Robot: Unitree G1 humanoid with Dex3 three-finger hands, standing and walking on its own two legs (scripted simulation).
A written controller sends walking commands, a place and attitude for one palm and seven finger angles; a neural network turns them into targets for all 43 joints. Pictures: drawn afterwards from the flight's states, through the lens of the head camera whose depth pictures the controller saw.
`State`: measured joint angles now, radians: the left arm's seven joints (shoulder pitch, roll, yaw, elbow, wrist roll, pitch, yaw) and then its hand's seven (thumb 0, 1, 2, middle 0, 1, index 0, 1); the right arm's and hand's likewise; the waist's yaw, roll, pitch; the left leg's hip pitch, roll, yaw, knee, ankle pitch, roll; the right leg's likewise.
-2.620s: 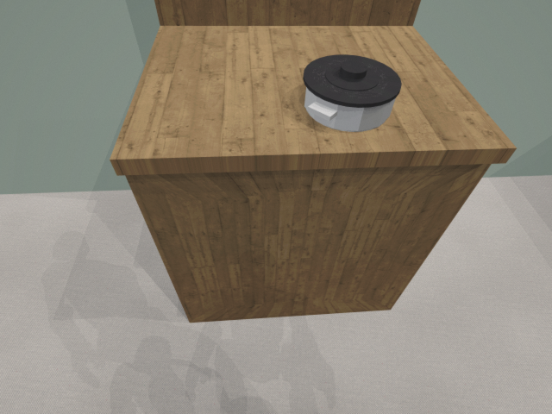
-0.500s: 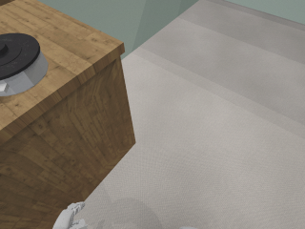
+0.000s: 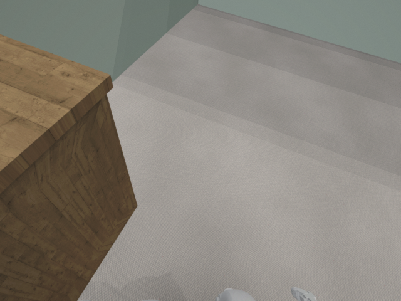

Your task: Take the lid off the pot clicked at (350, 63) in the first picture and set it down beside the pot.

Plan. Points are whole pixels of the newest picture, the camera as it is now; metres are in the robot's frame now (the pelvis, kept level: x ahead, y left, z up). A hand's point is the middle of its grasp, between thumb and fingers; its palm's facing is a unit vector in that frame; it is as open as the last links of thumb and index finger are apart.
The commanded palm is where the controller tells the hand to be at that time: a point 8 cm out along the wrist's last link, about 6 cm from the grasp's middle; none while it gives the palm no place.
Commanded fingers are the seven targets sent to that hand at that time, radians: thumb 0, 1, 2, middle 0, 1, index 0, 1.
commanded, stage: walk to a spot facing it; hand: left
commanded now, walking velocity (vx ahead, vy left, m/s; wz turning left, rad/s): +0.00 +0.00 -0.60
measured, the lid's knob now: out of the picture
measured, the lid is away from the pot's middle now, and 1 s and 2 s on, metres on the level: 0.00 0.00 0.00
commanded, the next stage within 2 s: turn to face it in 1.46 s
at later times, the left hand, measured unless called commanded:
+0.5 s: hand (140, 295) +0.15 +0.13 -0.15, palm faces -0.28 -0.92 -0.26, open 7.4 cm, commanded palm none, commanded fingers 0.00 0.90 0.90 -0.20 -0.30 -0.20 -0.30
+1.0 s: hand (178, 242) +0.27 +0.07 -0.16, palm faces -0.61 -0.78 -0.14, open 7.4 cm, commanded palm none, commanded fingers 0.00 0.90 0.90 -0.20 -0.30 -0.20 -0.30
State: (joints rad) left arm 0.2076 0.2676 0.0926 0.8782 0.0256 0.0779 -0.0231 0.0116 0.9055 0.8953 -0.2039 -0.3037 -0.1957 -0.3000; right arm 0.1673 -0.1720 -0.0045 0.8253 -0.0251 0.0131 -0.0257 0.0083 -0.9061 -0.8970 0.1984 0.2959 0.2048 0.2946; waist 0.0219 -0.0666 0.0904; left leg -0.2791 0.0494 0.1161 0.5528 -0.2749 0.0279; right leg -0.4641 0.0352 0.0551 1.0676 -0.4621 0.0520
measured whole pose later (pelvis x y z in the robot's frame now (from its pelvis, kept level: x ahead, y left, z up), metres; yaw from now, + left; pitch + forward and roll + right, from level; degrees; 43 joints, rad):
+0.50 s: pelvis +0.00 -0.04 +0.00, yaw -18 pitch +0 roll +1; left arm 0.19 0.22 0.06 0.86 0.02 0.04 0.00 0.01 0.90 0.90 -0.20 -0.30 -0.20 -0.30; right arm 0.19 -0.25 -0.06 0.90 -0.02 0.06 -0.02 0.01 -0.91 -0.90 0.19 0.30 0.20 0.29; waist -0.01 0.01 0.10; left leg -0.48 0.09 0.06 1.01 -0.42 -0.08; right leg -0.30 0.02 0.03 0.54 -0.25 -0.03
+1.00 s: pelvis +0.08 -0.04 +0.01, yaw -37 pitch +1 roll -2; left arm 0.17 0.25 0.08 0.92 0.04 0.07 -0.06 0.01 0.91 0.90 -0.20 -0.30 -0.19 -0.30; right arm 0.43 -0.15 0.00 0.97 -0.02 -0.05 -0.03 0.01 -0.91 -0.90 0.20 0.30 0.20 0.29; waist -0.02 -0.05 0.06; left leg -0.02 0.09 0.28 0.34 -0.33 0.01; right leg -0.66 -0.09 -0.05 1.08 -0.20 0.06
